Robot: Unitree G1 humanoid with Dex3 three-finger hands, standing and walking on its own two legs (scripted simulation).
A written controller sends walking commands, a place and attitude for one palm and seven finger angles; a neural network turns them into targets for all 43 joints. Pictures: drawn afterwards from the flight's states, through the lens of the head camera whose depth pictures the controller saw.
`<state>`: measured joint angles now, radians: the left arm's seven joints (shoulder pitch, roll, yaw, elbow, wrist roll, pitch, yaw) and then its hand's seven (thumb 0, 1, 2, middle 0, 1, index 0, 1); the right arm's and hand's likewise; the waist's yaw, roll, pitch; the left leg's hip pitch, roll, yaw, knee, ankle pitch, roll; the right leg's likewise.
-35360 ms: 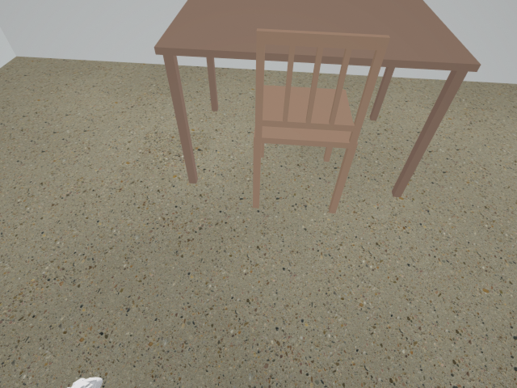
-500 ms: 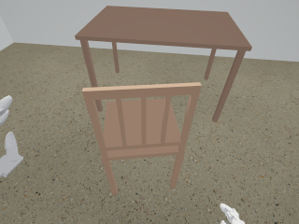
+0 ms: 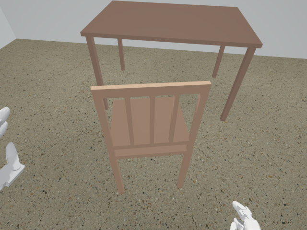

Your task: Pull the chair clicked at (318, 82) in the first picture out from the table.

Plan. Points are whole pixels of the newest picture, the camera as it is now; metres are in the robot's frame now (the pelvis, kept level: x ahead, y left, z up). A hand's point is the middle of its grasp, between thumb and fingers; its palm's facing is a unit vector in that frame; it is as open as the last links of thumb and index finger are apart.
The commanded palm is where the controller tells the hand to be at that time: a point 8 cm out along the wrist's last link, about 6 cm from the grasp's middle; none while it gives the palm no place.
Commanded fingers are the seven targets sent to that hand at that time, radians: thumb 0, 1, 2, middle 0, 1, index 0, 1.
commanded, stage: let the arm hang, fingers relaxed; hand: left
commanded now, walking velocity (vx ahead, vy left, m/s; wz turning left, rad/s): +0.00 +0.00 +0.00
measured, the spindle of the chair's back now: (151, 121) +0.55 +0.05 -0.09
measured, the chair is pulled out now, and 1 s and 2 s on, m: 0.58 0.58 0.58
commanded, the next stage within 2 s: look to check the result in 1.10 s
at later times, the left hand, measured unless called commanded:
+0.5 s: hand out of the picture -0.06 +0.17 -0.17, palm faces +0.05 -0.98 -0.20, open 7.2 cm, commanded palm none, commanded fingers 0.00 0.90 0.90 -0.20 -0.30 -0.20 -0.30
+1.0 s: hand out of the picture +0.07 +0.16 -0.17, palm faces +0.04 -0.98 -0.22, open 7.3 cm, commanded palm none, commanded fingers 0.00 0.90 0.90 -0.20 -0.30 -0.20 -0.30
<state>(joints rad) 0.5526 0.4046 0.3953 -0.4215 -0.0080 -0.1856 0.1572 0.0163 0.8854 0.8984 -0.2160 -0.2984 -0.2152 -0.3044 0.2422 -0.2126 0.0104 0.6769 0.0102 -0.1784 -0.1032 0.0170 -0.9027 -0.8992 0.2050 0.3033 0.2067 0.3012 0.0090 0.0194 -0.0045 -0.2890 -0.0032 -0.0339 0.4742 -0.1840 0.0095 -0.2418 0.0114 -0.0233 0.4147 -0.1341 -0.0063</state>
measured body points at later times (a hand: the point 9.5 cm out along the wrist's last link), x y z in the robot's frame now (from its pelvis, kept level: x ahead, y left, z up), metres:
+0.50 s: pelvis +0.04 -0.01 +0.00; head +0.08 +0.00 +0.45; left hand -0.06 +0.22 -0.15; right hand -0.01 -0.22 -0.15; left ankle +0.07 +0.12 -0.74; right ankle +0.06 -0.12 -0.74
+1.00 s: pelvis +0.06 -0.02 +0.00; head +0.07 -0.03 +0.45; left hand +0.07 +0.21 -0.15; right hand +0.06 -0.24 -0.16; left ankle +0.07 +0.12 -0.74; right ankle +0.06 -0.12 -0.74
